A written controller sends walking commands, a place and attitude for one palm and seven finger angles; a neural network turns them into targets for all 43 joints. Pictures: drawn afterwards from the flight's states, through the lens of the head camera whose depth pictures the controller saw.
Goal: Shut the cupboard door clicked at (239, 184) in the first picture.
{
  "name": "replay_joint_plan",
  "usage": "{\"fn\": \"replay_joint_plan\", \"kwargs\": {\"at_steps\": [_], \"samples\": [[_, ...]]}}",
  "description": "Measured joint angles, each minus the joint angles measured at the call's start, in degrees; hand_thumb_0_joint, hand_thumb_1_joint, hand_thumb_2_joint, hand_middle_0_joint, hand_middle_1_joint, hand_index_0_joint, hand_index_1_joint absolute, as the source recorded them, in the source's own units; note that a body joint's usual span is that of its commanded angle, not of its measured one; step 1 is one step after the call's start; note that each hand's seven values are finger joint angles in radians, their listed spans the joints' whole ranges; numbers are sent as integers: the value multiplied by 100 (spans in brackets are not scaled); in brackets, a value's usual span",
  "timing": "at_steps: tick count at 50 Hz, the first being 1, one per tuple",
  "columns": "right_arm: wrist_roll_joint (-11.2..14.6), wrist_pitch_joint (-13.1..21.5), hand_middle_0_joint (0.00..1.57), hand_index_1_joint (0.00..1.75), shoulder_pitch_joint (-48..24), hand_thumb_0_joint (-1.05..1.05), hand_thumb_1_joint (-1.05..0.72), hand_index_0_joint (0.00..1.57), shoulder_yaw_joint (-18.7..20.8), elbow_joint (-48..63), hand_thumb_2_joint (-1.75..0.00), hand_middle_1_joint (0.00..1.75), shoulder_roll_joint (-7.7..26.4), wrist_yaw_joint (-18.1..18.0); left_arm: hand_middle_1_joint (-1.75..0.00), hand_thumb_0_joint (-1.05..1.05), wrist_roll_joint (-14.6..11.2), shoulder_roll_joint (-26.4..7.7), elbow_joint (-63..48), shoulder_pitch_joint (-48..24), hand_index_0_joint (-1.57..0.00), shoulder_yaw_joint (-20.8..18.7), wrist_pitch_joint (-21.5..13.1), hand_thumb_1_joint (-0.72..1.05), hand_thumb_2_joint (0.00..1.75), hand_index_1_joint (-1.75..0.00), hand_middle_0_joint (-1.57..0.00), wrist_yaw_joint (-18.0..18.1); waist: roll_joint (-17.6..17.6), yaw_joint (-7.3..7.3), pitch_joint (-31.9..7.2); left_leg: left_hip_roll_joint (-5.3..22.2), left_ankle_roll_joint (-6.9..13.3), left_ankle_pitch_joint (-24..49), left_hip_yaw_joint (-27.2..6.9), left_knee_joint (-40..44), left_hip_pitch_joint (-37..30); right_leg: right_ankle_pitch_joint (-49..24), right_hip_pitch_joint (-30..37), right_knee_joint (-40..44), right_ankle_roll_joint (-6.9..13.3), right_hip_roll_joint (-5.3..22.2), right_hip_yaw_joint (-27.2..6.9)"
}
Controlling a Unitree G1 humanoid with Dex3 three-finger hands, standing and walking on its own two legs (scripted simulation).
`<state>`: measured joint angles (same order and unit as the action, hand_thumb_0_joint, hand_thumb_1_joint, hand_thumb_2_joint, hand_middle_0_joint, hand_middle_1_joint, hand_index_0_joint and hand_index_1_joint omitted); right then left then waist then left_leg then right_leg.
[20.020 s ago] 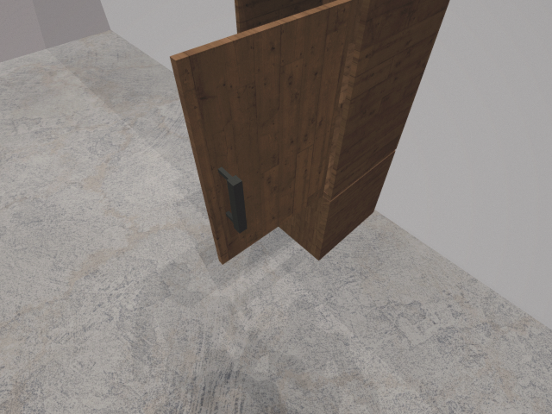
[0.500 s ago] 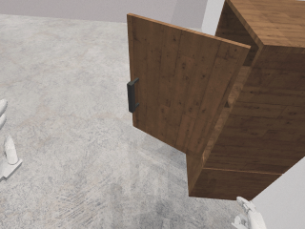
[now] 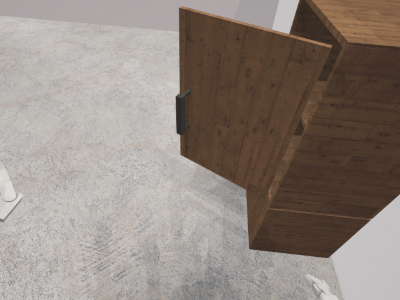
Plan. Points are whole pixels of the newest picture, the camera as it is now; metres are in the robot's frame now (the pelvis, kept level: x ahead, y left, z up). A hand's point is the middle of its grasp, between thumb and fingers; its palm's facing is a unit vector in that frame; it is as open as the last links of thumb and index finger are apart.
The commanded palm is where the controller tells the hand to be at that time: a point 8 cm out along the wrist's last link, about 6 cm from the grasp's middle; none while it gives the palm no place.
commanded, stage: step back with the hand held close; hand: left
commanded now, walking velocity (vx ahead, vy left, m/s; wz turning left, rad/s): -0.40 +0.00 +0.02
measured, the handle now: (184, 112) +0.73 +0.09 -0.05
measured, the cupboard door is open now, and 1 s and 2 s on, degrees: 62 62 62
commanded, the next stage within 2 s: stop stepping back and stand still in 0.68 s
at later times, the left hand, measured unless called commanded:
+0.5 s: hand (20, 203) +0.19 +0.25 +0.20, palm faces +0.39 -0.85 -0.35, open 7.5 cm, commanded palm +0.12 +0.29 +0.21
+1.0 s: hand out of the picture +0.03 +0.23 +0.19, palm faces +0.45 -0.83 -0.33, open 7.5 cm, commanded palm -0.04 +0.28 +0.21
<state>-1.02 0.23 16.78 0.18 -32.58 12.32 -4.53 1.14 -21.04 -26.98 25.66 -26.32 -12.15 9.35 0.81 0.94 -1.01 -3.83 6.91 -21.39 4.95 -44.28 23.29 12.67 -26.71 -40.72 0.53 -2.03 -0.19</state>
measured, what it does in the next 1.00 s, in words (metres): walks backwards: right foot, then left foot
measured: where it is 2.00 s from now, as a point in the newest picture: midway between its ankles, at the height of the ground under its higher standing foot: outside the picture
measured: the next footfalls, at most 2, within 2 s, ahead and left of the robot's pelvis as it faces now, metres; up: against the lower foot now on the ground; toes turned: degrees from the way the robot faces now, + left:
right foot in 0.64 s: -0.18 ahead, -0.11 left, +0.00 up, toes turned -2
left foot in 0.98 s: -0.17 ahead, +0.11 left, +0.00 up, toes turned +3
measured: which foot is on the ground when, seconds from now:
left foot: down 0.00-0.70, up 0.72-0.96, down 0.98-1.00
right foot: down 0.00-0.22, up 0.24-0.62, down 0.64-1.00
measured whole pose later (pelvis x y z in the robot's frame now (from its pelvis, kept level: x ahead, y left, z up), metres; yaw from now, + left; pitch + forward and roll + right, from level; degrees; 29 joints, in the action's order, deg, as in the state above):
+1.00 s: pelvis -0.18 -0.02 +0.02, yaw +0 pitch +2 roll -1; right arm 0.6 0.2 16.9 1.2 -37.5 14.8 -6.7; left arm -2.1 -21.6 -28.9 28.4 -20.5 -4.9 11.4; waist 2.4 2.0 -6.4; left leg 2.1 0.7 -18.8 1.2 -31.7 15.0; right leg 19.1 -14.5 -31.7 1.1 0.5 7.1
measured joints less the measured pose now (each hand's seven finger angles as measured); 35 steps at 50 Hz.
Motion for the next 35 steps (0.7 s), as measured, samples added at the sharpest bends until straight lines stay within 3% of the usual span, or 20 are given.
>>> {"fn": "replay_joint_plan", "kwargs": {"at_steps": [7, 11, 16, 20, 23, 28, 32, 34, 35], "samples": [[102, 27, 20, 30, -150, 1, -91, 20, 54, -24, -90, 30, 60, 153, -30, 2, -100, -265, -219, 131, -21, -78, -231, 89, 90, -30, -21, -48, 151, 158, 32, 40, -40, 74, 71, 63, 228, -153, -163, 134, -23, 101, 88], [91, 120, 20, 30, -221, 1, -91, 20, 94, 34, -90, 30, 102, 108, -30, 2, -98, -391, -355, 370, -21, -189, -298, 88, 90, -30, -21, -78, 147, 144, 93, 121, 65, 359, 93, 63, 276, -143, -178, 4, -100, -3, -25], [-55, 298, 20, 30, -234, 1, -91, 20, 153, -195, -90, 30, 6, 47, -30, 2, -150, -233, -300, 281, -21, -189, -281, 88, 90, -30, -21, -118, 8, -18, -94, 256, 38, 425, -68, 286, 253, 613, 501, -540, -126, -231, -186], [-79, 515, 20, 30, -450, 1, -91, 20, 55, -383, -90, 30, -171, 130, -30, 2, -294, -55, -268, 149, -21, -87, -365, 89, 90, -30, -21, -102, 74, -239, -258, 404, -31, 801, 29, 900, 302, 940, 1303, 157, -106, -152, -106], [-75, 651, 20, 30, -829, 1, -91, 20, -35, -431, -90, 30, -296, 240, -30, 2, -355, -55, -266, -36, -20, 92, -325, 89, 90, -30, -21, -128, 109, -301, -164, 533, -96, 1221, 136, 1423, 371, 1008, 1638, 694, -136, -119, -54], [-47, 652, 20, 30, -1419, 1, -90, 20, -163, -194, -90, 30, -490, 405, -30, 2, -489, -465, -584, 131, -20, 175, -63, 89, 90, -30, -21, -281, 128, -125, 61, 737, -178, 1912, 315, 2111, 485, 1046, 1641, 1055, -205, -160, 50], [-49, 496, 21, 30, -1503, 1, -90, 21, -254, 109, -90, 30, -511, 405, -30, 2, -634, -1029, -981, 693, -21, -118, 85, 89, 90, -30, -21, -404, 220, 54, 81, 781, -265, 2268, 395, 2251, 647, 663, 1664, 1549, -178, -129, 246], [-12, 353, 21, 30, -1433, 1, -90, 21, -244, 208, -90, 30, -377, 362, -30, 2, -696, -1161, -1066, 885, -21, -219, 105, 89, 90, -30, -21, -452, 87, 109, 80, 848, -341, 2241, 269, 2062, 825, 766, 1692, 1687, 73, -221, 406], [25, 261, 21, 30, -1346, 1, -90, 21, -213, 195, -90, 30, -313, 335, -30, 2, -712, -1178, -1079, 971, -21, -227, 114, 89, 90, -30, -21, -457, 28, 121, 57, 850, -442, 1819, 144, 1866, 905, 747, 1683, 1661, 149, -262, 474]]}}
